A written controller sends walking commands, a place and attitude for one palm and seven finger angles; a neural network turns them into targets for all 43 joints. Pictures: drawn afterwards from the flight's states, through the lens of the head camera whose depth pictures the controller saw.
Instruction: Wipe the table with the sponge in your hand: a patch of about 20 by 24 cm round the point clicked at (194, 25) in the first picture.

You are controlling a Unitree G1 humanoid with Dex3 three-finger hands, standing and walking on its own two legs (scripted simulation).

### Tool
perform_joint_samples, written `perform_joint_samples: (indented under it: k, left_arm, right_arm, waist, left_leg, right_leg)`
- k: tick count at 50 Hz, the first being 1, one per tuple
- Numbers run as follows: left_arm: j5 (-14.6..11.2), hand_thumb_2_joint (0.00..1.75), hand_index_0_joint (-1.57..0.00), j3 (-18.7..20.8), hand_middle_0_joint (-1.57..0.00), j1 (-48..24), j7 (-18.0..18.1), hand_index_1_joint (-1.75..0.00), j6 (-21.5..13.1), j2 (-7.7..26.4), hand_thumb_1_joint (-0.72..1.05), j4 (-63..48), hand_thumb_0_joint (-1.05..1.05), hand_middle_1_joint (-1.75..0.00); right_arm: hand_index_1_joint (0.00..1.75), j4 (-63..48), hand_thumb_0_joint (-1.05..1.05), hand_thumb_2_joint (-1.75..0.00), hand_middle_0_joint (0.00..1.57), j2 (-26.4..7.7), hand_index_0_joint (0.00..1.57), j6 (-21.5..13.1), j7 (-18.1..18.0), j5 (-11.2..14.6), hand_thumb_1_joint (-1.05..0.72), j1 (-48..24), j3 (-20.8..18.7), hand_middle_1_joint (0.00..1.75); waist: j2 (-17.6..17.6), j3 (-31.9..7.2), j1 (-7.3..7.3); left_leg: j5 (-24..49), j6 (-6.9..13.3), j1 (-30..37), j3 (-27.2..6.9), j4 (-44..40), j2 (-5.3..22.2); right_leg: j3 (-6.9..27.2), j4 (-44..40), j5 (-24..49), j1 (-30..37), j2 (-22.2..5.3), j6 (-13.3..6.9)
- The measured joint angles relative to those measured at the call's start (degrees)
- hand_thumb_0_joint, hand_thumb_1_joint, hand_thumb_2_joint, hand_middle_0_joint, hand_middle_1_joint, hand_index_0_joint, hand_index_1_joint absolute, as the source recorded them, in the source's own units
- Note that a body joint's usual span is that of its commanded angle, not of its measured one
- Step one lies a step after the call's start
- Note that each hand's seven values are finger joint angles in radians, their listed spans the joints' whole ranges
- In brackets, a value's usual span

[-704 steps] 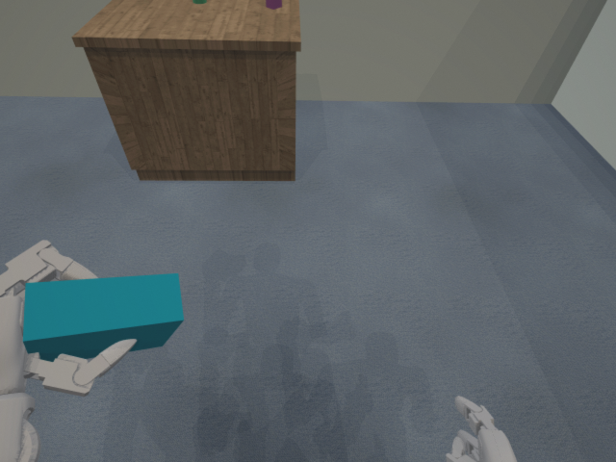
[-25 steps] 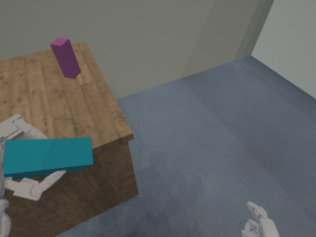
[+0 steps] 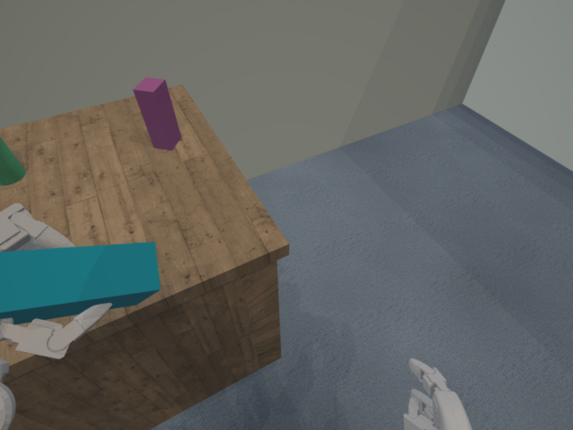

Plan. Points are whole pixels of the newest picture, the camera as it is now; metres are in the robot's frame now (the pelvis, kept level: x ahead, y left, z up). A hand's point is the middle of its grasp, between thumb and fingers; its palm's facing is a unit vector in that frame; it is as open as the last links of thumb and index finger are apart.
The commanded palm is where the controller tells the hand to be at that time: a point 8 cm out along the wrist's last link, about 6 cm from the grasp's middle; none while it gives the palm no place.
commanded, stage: shuffle to correct the standing spot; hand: left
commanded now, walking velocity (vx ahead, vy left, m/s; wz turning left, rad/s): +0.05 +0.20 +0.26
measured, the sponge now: (103, 281) +0.23 +0.20 +0.17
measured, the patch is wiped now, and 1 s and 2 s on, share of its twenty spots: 0.00 0.00 0.00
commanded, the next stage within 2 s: come to a stop and stand still in 0.48 s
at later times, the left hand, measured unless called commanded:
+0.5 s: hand out of the picture +0.19 +0.35 +0.19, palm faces +0.44 -0.76 -0.47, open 9.1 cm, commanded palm +0.13 +0.40 +0.19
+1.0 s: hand out of the picture +0.16 +0.41 +0.20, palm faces +0.45 -0.80 -0.39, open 9.1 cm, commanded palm +0.12 +0.45 +0.19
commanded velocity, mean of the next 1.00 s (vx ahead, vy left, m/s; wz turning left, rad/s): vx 0.05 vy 0.04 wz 0.04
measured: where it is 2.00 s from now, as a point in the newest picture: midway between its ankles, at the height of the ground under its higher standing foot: outside the picture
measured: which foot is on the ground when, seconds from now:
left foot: down 0.00-0.00, up 0.02-0.26, down 0.28-0.46, up 0.48-0.68, down 0.70-1.00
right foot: down 0.00-0.28, up 0.30-0.42, down 0.44-1.00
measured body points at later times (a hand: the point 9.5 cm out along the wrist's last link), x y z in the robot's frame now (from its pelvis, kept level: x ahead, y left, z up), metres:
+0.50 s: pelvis -0.01 +0.11 -0.01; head +0.01 +0.09 +0.44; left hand +0.16 +0.38 +0.22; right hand +0.16 -0.10 -0.11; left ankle +0.02 +0.25 -0.71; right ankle +0.00 +0.02 -0.72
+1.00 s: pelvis -0.02 +0.16 +0.01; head -0.02 +0.16 +0.46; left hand +0.13 +0.45 +0.22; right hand +0.17 -0.04 -0.07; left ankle +0.01 +0.32 -0.72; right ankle +0.00 +0.08 -0.72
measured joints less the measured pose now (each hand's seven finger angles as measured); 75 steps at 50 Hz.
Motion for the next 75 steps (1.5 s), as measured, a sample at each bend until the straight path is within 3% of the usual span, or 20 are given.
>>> perform_joint_samples:
  k: [2, 6, 10, 15, 19, 22, 23, 25, 29, 35, 40, 46, 50, 53, 55, 57, 63, 67, 71, 75]
  left_arm:
    - [-0.03, 1.05, -0.85, -1.29, -0.84, -0.94, -0.32, -1.39, -0.39, -0.77, -0.42, 1.54, -0.01, -1.38]
    - [-0.13, 1.05, -0.85, -1.93, -0.84, -0.24, -0.50, -1.39, -0.61, -1.69, -0.42, 3.75, -0.01, -1.38]
    - [0.61, 1.05, -0.85, -1.11, -0.84, 1.53, 0.00, -1.39, -0.65, -0.83, -0.42, 1.94, -0.01, -1.38]
    - [0.25, 1.05, -0.85, 0.11, -0.84, 1.63, 0.82, -1.39, -0.69, 0.62, -0.42, -4.29, -0.01, -1.38]
    - [-0.07, 1.05, -0.85, 2.88, -0.84, -1.38, 0.49, -1.39, -1.19, 3.35, -0.42, -2.16, -0.01, -1.38]
    - [-0.44, 1.05, -0.85, 3.21, -0.84, -0.43, 0.35, -1.39, -0.46, 2.82, -0.42, -2.41, -0.01, -1.38]
    - [-0.21, 1.05, -0.85, 2.47, -0.84, -0.22, 0.20, -1.39, -0.44, 1.81, -0.42, -2.43, -0.01, -1.38]
    - [-0.16, 1.05, -0.85, 0.65, -0.84, 0.31, -0.15, -1.39, -0.49, 0.30, -0.42, -2.21, -0.01, -1.38]
    - [-0.08, 1.05, -0.85, -0.47, -0.84, 1.73, -0.55, -1.39, -1.19, -0.80, -0.42, -0.64, -0.01, -1.38]
    - [0.40, 1.05, -0.85, -0.41, -0.84, 0.26, 0.51, -1.39, -0.31, -1.58, -0.42, 1.30, -0.01, -1.38]
    - [0.20, 1.05, -0.85, -0.68, -0.84, -4.52, 0.38, -1.39, 1.85, -0.63, -0.42, 3.19, -0.01, -1.38]
    - [0.11, 1.05, -0.85, -1.97, -0.84, -0.42, -0.44, -1.39, 1.99, -0.60, -0.42, -1.77, -0.01, -1.38]
    - [-0.92, 1.05, -0.85, -1.92, -0.84, 2.00, -0.81, -1.39, 2.20, -0.56, -0.42, -1.43, -0.01, -1.38]
    - [-1.27, 1.05, -0.85, -2.15, -0.84, 0.71, -0.77, -1.39, 3.24, -1.11, -0.42, 1.70, -0.01, -1.38]
    - [1.48, 1.05, -0.85, -0.97, -0.84, -7.70, -3.66, -1.38, 2.47, 2.60, -0.42, 7.39, -0.01, -1.38]
    - [0.95, 1.05, -0.85, 1.20, -0.84, -14.31, -4.35, -1.38, 0.55, 3.94, -0.42, 13.70, -0.01, -1.38]
    - [-0.50, 1.05, -0.85, -0.30, -0.84, -9.14, -3.22, -1.39, -0.59, -0.95, -0.42, 7.67, -0.01, -1.38]
    - [0.14, 1.05, -0.85, -2.93, -0.84, -2.02, -4.62, -1.39, -2.84, 0.36, -0.42, 2.31, -0.01, -1.38]
    - [0.07, 1.05, -0.85, -0.24, -0.84, -1.66, -4.55, -1.39, -4.08, 3.38, -0.42, 2.49, -0.01, -1.38]
    - [-0.24, 1.05, -0.84, 1.93, -0.84, -4.04, -3.38, -1.39, -3.71, 2.46, -0.42, 3.75, -0.01, -1.38]
  right_arm:
    - [0.30, 0.47, 0.01, -0.90, 0.20, -1.56, 0.20, 1.05, 0.38, -0.11, -0.90, -0.96, -0.61, 0.30]
    - [0.30, 1.95, 0.01, -0.90, 0.20, -3.17, 0.20, 2.92, 0.47, 0.09, -0.91, -1.73, -1.69, 0.30]
    - [0.30, 1.26, 0.01, -0.90, 0.20, -3.58, 0.20, 2.97, -0.85, 0.14, -0.91, -0.68, -2.77, 0.30]
    - [0.30, -0.69, 0.01, -0.90, 0.20, -5.31, 0.20, 1.21, -2.34, 0.36, -0.91, 0.20, -5.24, 0.30]
    - [0.30, 0.60, 0.01, -0.90, 0.20, -1.47, 0.20, -0.19, -1.73, 0.74, -0.91, -1.34, -5.00, 0.30]
    - [0.30, 0.69, 0.01, -0.90, 0.20, 0.15, 0.20, -1.09, -0.38, 0.89, -0.91, -1.03, -2.88, 0.30]
    - [0.30, 0.84, 0.01, -0.90, 0.20, -0.09, 0.20, -1.08, -0.13, 0.87, -0.91, -1.01, -2.29, 0.30]
    - [0.30, 1.93, 0.01, -0.90, 0.20, -0.28, 0.20, -0.31, 0.48, 0.75, -0.91, -0.92, -1.70, 0.30]
    - [0.30, 4.14, 0.01, -0.90, 0.20, -0.44, 0.20, 1.57, 0.64, 0.41, -0.91, -0.65, -0.64, 0.30]
    - [0.30, 2.09, 0.01, -0.90, 0.20, -2.37, 0.20, 1.08, -1.52, 0.20, -0.90, 0.59, -1.38, 0.30]
    - [0.30, 2.86, 0.01, -0.90, 0.20, 0.70, 0.20, 0.53, -2.49, 0.33, -0.91, -1.95, -2.11, 0.30]
    - [0.30, 0.72, 0.01, -0.90, 0.20, 1.43, 0.20, -0.89, -0.92, 0.05, -0.91, -1.38, -0.14, 0.30]
    - [0.30, 1.20, 0.01, -0.90, 0.20, 0.00, 0.20, 0.34, -0.93, 0.33, -0.90, -0.57, -0.15, 0.30]
    - [0.30, 2.40, 0.01, -0.90, 0.20, -1.37, 0.20, 1.07, -1.67, 0.56, -0.90, -0.54, -0.60, 0.30]
    - [0.30, 2.61, 0.01, -0.90, 0.20, -1.62, 0.20, -0.26, -2.36, 0.30, -0.91, 1.01, -2.00, 0.30]
    - [0.30, 2.86, 0.01, -0.90, 0.20, -2.40, 0.20, -0.85, -1.45, 0.76, -0.91, 0.82, -2.11, 0.30]
    - [0.30, 0.38, 0.01, -0.90, 0.20, -3.30, 0.20, -2.39, 1.20, 0.76, -0.91, -0.94, -2.76, 0.30]
    - [0.30, -1.08, 0.01, -0.90, 0.20, -1.95, 0.20, -2.94, 0.45, 0.55, -0.91, -0.04, -2.23, 0.30]
    - [0.30, -0.89, 0.01, -0.90, 0.20, -0.66, 0.20, -3.24, -0.40, 0.47, -0.91, 1.05, -1.48, 0.30]
    - [0.30, 0.66, 0.01, -0.90, 0.20, -0.14, 0.20, -3.58, -0.17, 0.30, -0.91, 0.97, -0.64, 0.30]
  waist:
    - [1.71, 0.29, -0.06]
    - [0.64, 0.94, -0.37]
    - [-2.72, 2.19, -0.39]
    - [-2.61, 3.18, -0.82]
    - [-3.61, 4.23, -0.72]
    - [-2.44, 3.30, -0.74]
    - [-0.67, 3.27, -0.83]
    - [1.08, 2.85, -0.83]
    - [0.24, 1.82, 0.16]
    - [0.33, 0.70, 0.90]
    - [-3.52, 2.13, 0.10]
    - [-1.24, 1.32, -0.93]
    - [0.76, -0.89, 0.29]
    - [1.61, -1.25, 0.76]
    - [0.99, -0.46, 3.24]
    - [0.15, 0.71, 4.89]
    - [-1.77, 3.24, 1.38]
    - [-3.64, 2.67, -0.42]
    - [-4.33, 2.57, 0.09]
    - [-3.98, 2.40, 1.52]
  left_leg:
    - [-5.43, -1.92, -3.64, -2.08, 9.54, -0.38]
    - [-5.35, -4.28, -9.23, -4.60, 26.90, 0.46]
    - [-4.74, -3.91, -6.00, -4.51, 15.87, 4.51]
    - [0.95, -5.04, 1.27, -4.25, -1.49, 5.04]
    - [-0.93, -5.74, -1.02, -3.99, 2.92, 3.37]
    - [-1.21, -5.27, -1.77, -3.88, 4.01, 2.81]
    - [-1.72, -4.98, -2.10, -4.44, 5.07, 3.20]
    - [-5.92, -4.59, -4.01, -4.90, 12.09, 2.20]
    - [-7.34, -4.38, -6.91, -3.86, 23.90, 1.20]
    - [1.72, -3.47, 3.36, -4.11, -2.91, 4.70]
    - [1.62, -5.27, 3.40, -4.28, -2.85, 2.81]
    - [3.33, -5.64, 3.75, -6.23, -5.12, 4.80]
    - [1.98, -4.23, 3.61, -7.26, -5.17, 5.09]
    - [3.61, -5.36, 4.80, -7.39, -6.10, 4.97]
    - [2.90, -3.57, 3.58, -7.49, -3.86, 4.58]
    - [3.11, -2.66, 3.66, -6.71, -3.25, 3.56]
    - [4.64, -2.23, 6.73, -4.32, -9.41, 1.69]
    - [4.58, -1.31, 6.49, -3.92, -10.01, 0.85]
    - [4.20, -0.94, 5.96, -4.67, -9.53, 0.45]
    - [3.88, -0.64, 6.12, -5.05, -9.50, 0.20]
  right_leg:
    - [-0.49, 0.39, 0.48, -0.32, -0.15, -1.16]
    - [0.25, -1.91, 1.54, 1.03, -2.47, 1.13]
    - [1.36, -2.63, 2.24, 1.25, -5.92, 3.16]
    - [3.34, 7.08, -2.74, -3.19, -9.00, 5.78]
    - [5.69, 18.54, -11.28, -7.60, -4.43, 4.22]
    - [2.65, 9.56, -5.15, -4.51, -1.17, 3.07]
    - [1.90, 8.08, -3.53, -3.69, -0.50, 1.11]
    - [1.39, 7.16, -2.92, -2.74, -0.91, -0.35]
    - [2.48, 2.04, -0.47, -0.17, -3.32, 1.08]
    - [3.06, 1.63, 0.24, -0.16, -4.66, 4.02]
    - [7.33, 9.08, -6.42, -2.59, -1.32, 3.23]
    - [4.76, -4.38, 4.65, 2.47, 4.01, -0.55]
    - [5.25, -7.55, 5.31, 3.45, 5.35, -1.41]
    - [5.58, -8.02, 5.35, 4.44, 5.34, -0.95]
    - [5.24, -8.53, 5.74, 4.50, 5.19, -0.70]
    - [6.20, -9.00, 6.61, 4.11, 5.23, -0.71]
    - [9.06, -10.33, 8.10, 4.03, 3.96, 1.07]
    - [9.43, -10.60, 7.96, 3.68, 3.12, 1.82]
    - [8.67, -11.22, 7.82, 3.98, 2.73, 2.14]
    - [8.29, -12.50, 8.04, 4.91, 2.49, 2.52]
